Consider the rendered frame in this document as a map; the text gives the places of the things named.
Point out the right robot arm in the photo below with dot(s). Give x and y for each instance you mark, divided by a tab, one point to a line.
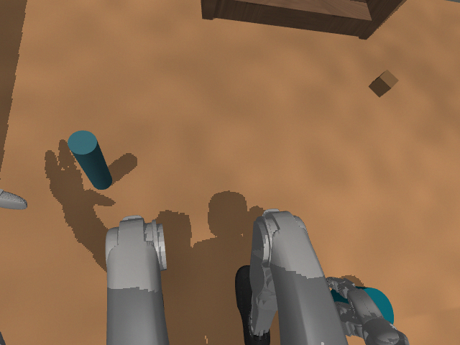
379	331

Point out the right robot hand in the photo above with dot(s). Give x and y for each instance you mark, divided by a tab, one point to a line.
361	307

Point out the left robot hand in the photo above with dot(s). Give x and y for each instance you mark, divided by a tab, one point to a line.
11	201

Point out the right robot foot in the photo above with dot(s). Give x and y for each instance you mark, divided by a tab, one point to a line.
243	299

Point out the bookshelf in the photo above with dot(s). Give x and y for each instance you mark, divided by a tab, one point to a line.
345	17

